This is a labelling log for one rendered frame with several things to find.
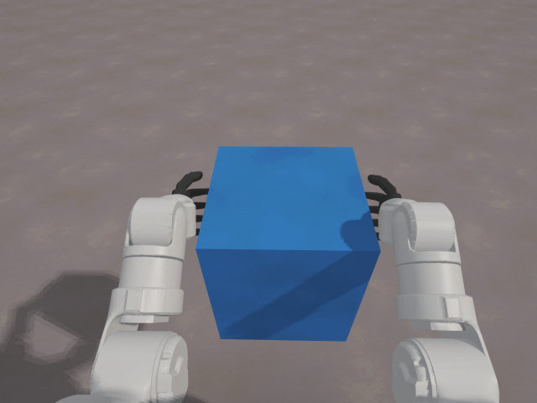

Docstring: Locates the robot left hand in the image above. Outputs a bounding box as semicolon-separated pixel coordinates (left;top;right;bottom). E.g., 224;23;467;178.
172;171;209;236

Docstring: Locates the left robot upper arm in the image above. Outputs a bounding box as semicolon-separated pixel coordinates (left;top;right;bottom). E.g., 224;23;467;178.
55;331;188;403

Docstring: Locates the carton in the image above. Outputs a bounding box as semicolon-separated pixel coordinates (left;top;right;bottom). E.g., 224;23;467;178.
196;146;381;342

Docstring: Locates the robot right hand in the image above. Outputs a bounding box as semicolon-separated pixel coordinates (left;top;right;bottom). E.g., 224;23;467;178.
365;175;402;240

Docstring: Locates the right robot upper arm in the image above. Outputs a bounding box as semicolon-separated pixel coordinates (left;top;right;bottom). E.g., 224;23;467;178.
392;338;499;403

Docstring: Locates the robot right forearm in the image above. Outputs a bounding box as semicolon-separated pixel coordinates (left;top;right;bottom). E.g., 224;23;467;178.
378;198;499;401

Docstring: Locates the robot left forearm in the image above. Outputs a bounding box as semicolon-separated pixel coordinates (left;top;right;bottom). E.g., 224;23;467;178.
90;194;196;392

